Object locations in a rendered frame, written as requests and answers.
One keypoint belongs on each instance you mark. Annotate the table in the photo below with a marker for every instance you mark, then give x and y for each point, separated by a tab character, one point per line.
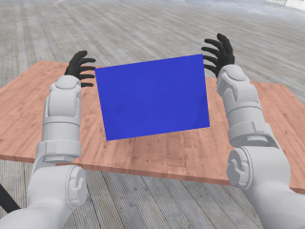
198	155

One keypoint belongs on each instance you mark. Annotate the robot left forearm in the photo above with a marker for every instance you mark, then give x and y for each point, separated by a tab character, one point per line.
60	125

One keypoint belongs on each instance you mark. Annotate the carton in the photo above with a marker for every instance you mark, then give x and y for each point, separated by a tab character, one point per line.
153	97

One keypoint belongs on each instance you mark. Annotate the left robot hand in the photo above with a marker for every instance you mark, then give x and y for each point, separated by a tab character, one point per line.
75	68

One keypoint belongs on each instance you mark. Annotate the left robot upper arm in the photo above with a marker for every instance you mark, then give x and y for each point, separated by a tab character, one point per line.
54	192

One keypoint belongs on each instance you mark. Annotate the right robot hand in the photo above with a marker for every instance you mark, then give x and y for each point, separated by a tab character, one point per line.
225	53

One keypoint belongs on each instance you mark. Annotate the right robot upper arm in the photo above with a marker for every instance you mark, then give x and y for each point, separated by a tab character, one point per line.
263	176

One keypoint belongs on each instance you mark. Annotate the robot right forearm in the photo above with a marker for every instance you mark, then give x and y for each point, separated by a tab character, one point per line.
247	126

